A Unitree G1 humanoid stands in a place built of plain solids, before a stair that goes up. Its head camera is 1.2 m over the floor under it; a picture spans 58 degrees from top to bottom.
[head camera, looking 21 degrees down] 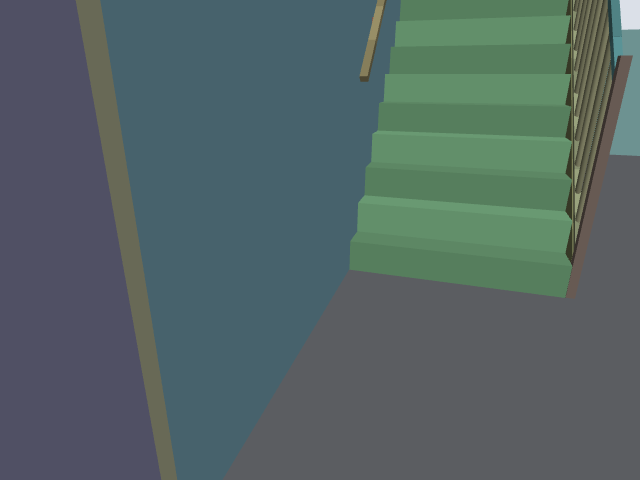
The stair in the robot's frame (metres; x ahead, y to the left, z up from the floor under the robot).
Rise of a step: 0.20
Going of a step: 0.20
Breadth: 1.27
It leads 18 degrees to the right of straight ahead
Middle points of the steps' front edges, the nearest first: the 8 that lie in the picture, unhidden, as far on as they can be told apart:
2.39 -0.80 0.20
2.58 -0.86 0.40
2.77 -0.92 0.60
2.96 -0.98 0.80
3.15 -1.04 1.00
3.34 -1.10 1.20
3.54 -1.16 1.40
3.73 -1.22 1.60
